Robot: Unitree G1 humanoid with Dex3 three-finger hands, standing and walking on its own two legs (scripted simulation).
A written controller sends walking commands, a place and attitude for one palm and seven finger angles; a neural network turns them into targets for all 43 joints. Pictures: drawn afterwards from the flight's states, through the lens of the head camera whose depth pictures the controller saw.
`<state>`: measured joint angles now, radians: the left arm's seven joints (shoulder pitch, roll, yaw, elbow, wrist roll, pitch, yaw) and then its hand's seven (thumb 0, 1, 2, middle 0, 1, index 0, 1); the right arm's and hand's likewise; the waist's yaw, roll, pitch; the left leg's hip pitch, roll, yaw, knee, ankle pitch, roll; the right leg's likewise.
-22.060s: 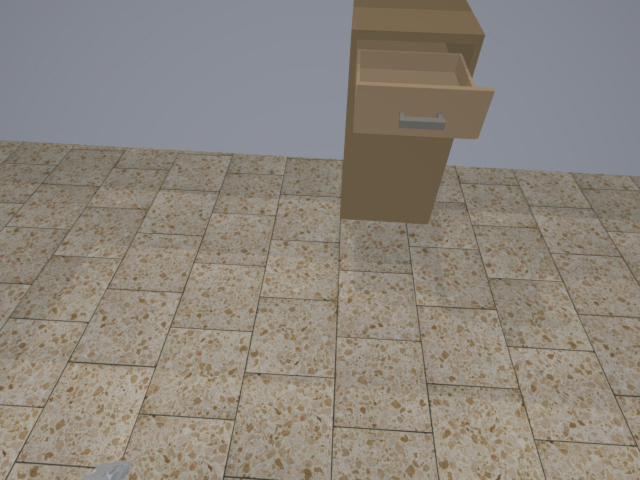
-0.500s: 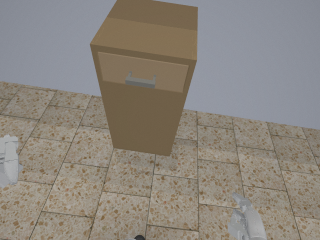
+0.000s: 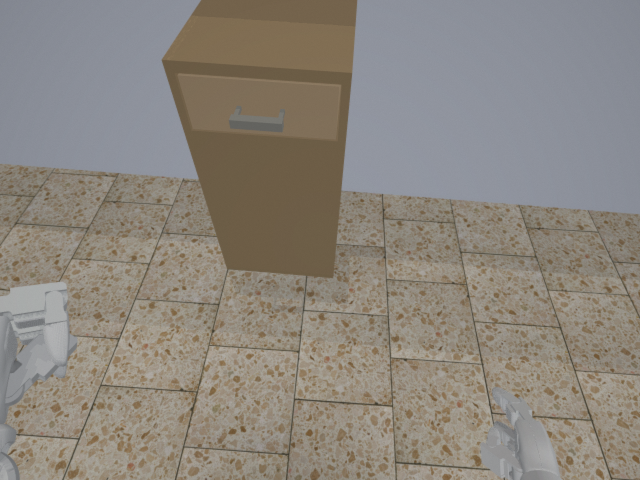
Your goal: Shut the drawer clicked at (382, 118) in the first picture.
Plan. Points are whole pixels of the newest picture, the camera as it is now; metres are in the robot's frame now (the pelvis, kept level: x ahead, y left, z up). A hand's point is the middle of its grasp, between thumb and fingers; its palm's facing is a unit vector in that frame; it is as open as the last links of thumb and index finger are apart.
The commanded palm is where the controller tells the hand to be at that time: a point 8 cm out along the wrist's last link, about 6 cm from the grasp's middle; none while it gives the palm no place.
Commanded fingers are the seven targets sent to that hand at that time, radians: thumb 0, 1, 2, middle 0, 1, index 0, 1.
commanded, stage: stop stepping back and stand still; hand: left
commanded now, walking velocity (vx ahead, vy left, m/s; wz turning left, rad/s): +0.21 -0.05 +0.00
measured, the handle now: (258, 117) +0.83 +0.19 -0.06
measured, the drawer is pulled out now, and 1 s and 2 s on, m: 0.00 0.00 0.00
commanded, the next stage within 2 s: let the arm hang, fingers relaxed in 0.76 s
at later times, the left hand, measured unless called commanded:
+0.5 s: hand out of the picture +0.08 +0.23 +0.16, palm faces +0.40 -0.82 -0.40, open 3.3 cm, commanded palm +0.01 +0.28 +0.18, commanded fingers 0.00 0.90 0.90 -1.40 -1.60 -1.40 -1.60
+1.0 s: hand out of the picture +0.10 +0.26 -0.01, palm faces +0.25 -0.90 -0.35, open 3.1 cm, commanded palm none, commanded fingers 0.00 0.90 0.90 -1.08 -1.25 -1.08 -1.25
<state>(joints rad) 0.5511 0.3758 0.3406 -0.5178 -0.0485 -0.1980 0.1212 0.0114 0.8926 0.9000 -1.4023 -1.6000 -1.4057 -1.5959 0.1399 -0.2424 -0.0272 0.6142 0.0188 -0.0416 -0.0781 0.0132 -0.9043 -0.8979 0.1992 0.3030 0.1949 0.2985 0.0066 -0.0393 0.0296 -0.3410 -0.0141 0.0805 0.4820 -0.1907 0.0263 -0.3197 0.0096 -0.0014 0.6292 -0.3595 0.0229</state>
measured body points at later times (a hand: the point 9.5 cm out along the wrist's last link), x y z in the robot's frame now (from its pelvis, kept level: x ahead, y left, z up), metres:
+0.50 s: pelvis -0.10 -0.01 +0.00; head -0.11 +0.01 +0.45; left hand +0.06 +0.27 +0.18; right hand +0.06 -0.26 -0.07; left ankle -0.12 +0.11 -0.73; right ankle -0.05 -0.10 -0.69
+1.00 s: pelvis -0.09 +0.01 +0.00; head -0.08 +0.02 +0.45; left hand +0.08 +0.31 +0.01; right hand +0.09 -0.22 -0.10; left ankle -0.07 +0.10 -0.73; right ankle -0.06 -0.15 -0.69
